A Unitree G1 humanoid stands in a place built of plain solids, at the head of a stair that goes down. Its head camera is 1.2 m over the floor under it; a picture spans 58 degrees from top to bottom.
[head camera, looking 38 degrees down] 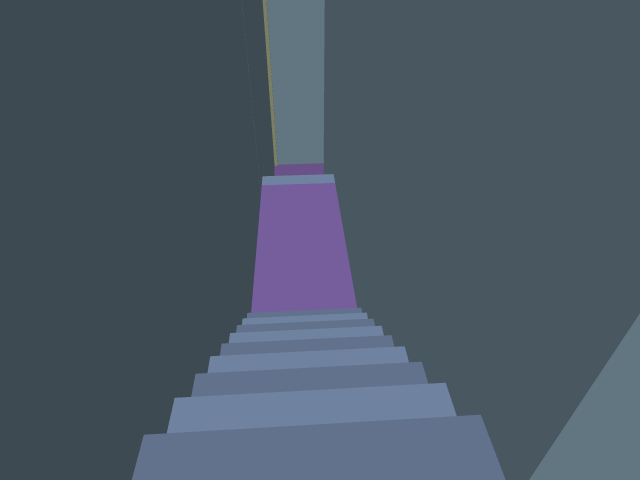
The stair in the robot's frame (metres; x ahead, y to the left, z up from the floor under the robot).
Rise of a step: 0.20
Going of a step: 0.24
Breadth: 0.99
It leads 4 degrees to the left of straight ahead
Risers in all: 9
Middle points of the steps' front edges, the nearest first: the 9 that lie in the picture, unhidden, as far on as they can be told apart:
0.67 0.01 0.00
0.90 0.03 -0.20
1.14 0.04 -0.39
1.38 0.06 -0.59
1.62 0.07 -0.79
1.86 0.09 -0.99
2.10 0.10 -1.19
2.34 0.12 -1.38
2.58 0.13 -1.58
